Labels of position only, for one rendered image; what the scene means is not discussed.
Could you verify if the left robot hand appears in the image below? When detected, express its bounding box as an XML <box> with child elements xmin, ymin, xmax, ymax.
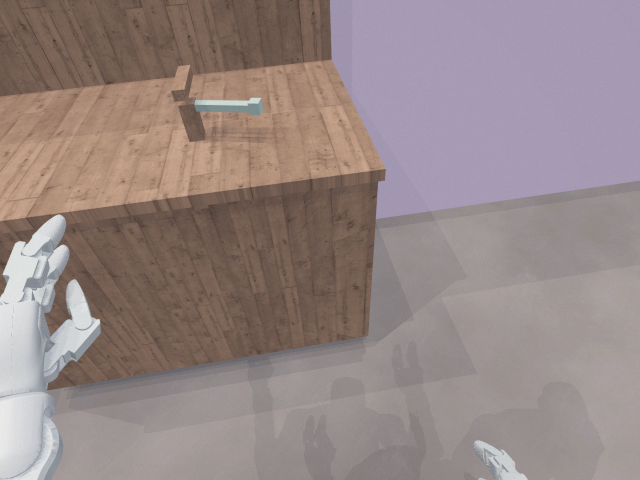
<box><xmin>0</xmin><ymin>215</ymin><xmax>101</xmax><ymax>398</ymax></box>

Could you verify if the left robot forearm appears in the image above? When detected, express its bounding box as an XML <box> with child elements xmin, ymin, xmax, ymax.
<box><xmin>0</xmin><ymin>392</ymin><xmax>63</xmax><ymax>480</ymax></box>

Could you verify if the counter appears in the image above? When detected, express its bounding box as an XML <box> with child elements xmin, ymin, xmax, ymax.
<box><xmin>0</xmin><ymin>0</ymin><xmax>386</xmax><ymax>391</ymax></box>

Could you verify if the right robot hand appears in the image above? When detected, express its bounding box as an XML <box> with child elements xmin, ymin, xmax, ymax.
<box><xmin>474</xmin><ymin>440</ymin><xmax>528</xmax><ymax>480</ymax></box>

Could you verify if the tap lever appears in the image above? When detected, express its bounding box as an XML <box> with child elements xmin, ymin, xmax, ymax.
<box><xmin>194</xmin><ymin>98</ymin><xmax>263</xmax><ymax>116</ymax></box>

